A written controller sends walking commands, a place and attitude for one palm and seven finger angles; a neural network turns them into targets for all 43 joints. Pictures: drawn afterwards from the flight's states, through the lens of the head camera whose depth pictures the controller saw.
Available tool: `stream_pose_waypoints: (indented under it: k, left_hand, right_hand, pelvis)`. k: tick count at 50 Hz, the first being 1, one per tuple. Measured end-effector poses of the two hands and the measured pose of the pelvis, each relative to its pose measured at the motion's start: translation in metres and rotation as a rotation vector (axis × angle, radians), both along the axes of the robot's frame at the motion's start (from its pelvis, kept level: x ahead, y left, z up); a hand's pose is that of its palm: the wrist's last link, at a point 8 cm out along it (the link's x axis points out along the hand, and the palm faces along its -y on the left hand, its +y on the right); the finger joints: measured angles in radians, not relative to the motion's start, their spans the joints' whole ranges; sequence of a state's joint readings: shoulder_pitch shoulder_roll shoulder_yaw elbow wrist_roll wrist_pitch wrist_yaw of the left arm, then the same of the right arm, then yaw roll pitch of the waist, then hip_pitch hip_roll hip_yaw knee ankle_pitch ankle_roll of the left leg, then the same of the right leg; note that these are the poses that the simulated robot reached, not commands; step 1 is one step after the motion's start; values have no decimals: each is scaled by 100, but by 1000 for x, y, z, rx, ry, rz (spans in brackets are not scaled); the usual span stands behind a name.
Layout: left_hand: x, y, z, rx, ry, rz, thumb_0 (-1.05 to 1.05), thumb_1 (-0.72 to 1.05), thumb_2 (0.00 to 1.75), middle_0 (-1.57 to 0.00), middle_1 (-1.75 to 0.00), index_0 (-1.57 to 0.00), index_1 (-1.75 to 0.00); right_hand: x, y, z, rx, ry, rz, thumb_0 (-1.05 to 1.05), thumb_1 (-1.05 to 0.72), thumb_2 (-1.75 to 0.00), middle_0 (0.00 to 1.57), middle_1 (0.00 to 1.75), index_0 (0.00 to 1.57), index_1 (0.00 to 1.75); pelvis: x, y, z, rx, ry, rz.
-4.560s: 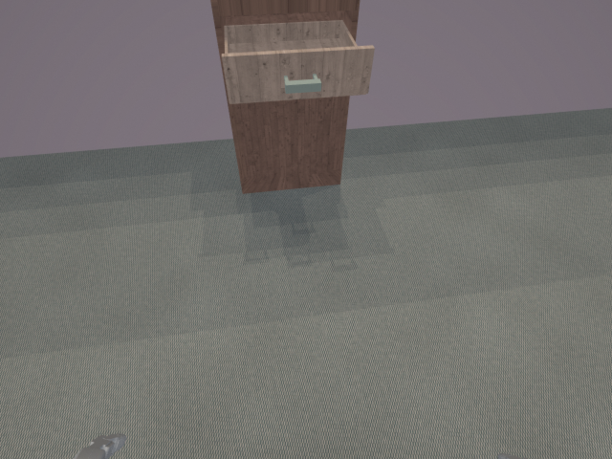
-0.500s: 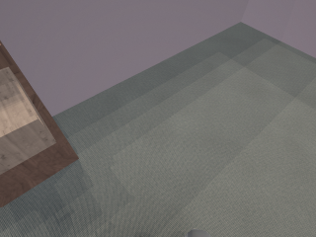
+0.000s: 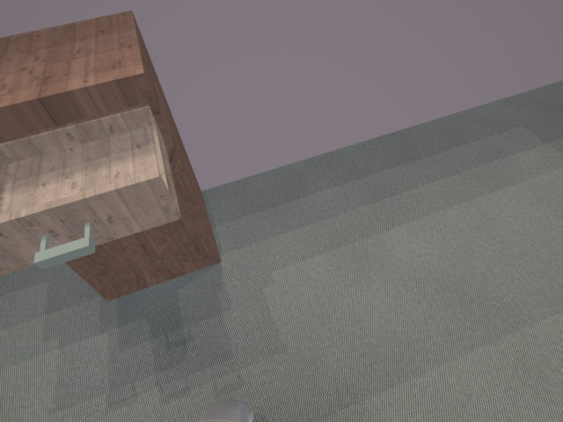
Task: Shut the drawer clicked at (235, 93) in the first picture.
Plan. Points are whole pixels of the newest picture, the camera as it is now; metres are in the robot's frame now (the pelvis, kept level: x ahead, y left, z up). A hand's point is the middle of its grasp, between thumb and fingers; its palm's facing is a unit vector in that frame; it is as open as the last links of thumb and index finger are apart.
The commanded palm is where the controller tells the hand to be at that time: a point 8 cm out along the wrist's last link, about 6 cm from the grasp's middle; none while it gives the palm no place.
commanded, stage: turn to face it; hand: left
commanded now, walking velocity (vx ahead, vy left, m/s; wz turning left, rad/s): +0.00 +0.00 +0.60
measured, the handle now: (66, 243) +0.44 +0.47 -0.06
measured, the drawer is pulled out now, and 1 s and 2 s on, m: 0.29 0.29 0.29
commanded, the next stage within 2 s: take the last steps up to it in 0.62 s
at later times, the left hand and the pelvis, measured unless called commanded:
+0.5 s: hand out of the picture -0.03 +0.28 -0.18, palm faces +0.31 -0.92 -0.24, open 7.4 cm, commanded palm none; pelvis -0.02 +0.06 +0.00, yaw +14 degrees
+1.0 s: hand out of the picture -0.06 +0.20 -0.15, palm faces +0.43 -0.87 -0.26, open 7.3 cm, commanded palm none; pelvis -0.01 +0.02 +0.01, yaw +22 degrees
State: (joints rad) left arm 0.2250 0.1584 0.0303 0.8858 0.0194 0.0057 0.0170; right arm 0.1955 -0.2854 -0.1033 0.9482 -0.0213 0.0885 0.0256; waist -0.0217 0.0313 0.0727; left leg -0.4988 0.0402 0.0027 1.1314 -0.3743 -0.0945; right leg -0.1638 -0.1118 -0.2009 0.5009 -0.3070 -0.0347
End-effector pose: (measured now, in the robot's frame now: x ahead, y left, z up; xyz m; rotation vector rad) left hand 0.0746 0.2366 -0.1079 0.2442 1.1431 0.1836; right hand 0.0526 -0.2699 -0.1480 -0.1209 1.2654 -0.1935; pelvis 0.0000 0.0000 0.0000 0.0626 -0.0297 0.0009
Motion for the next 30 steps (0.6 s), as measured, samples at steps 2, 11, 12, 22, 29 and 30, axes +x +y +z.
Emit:
stream_pose_waypoints:
  k: [2,11,12,22,29,30]
  left_hand:
    - [-23,6,-4,-4,34,46,0,90,90,-20,-30,-20,-30]
    - [-131,50,-37,-36,211,260,0,90,90,-20,-29,-20,-30]
    - [-141,57,-44,-43,225,282,0,90,90,-20,-29,-20,-30]
    - [-143,84,-39,-70,173,345,0,91,90,-20,-29,-20,-30]
    - [-112,80,-30,-60,81,328,0,90,90,-20,-29,-20,-30]
    - [-108,78,-28,-57,70,324,0,90,90,-20,-29,-20,-30]
  right_hand:
    - [15,5,1,-5,-4,48,1,-91,-90,20,30,19,30]
    - [100,65,15,-44,-133,284,1,-91,-90,20,30,19,30]
    - [108,74,15,-53,-159,308,1,-91,-90,20,30,19,30]
    - [103,118,35,-62,-173,383,0,-91,-90,20,30,20,30]
    - [65,116,22,-24,-96,354,0,-90,-90,20,30,20,30]
    - [58,113,19,-19,-79,348,0,-90,-90,20,30,20,30]
  pelvis:
    - [-2,2,-1,-4,2,28]
    - [-12,31,-15,-48,20,143]
    - [-12,36,-19,-58,22,155]
    - [-22,57,-5,-83,2,229]
    - [-26,53,-2,-74,2,266]
    - [-26,51,-3,-71,3,271]
